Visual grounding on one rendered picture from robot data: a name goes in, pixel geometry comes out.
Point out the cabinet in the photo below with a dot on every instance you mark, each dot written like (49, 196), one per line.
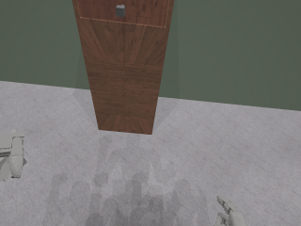
(124, 63)

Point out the robot left hand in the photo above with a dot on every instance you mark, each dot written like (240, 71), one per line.
(11, 147)

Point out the robot right hand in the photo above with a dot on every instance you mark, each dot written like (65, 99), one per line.
(235, 218)

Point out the drawer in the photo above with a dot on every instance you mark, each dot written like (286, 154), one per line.
(150, 12)

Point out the handle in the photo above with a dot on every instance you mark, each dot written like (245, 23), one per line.
(120, 10)

